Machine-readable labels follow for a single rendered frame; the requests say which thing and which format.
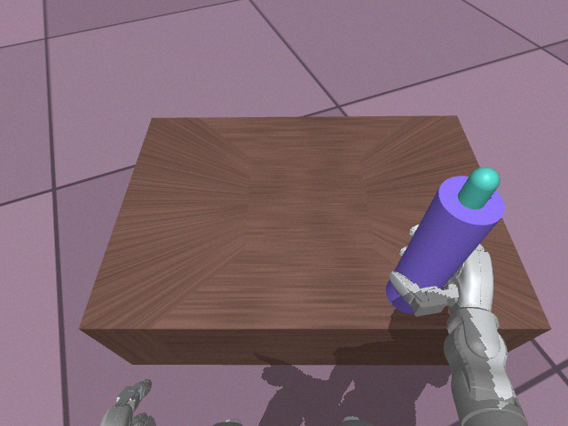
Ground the left robot hand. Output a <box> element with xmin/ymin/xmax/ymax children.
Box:
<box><xmin>100</xmin><ymin>379</ymin><xmax>156</xmax><ymax>426</ymax></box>

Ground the bottle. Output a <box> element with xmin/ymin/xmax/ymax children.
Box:
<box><xmin>386</xmin><ymin>167</ymin><xmax>505</xmax><ymax>313</ymax></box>

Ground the right robot hand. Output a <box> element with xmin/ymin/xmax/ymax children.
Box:
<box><xmin>389</xmin><ymin>225</ymin><xmax>493</xmax><ymax>317</ymax></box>

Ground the right robot arm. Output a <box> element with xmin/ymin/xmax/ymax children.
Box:
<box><xmin>444</xmin><ymin>307</ymin><xmax>528</xmax><ymax>426</ymax></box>

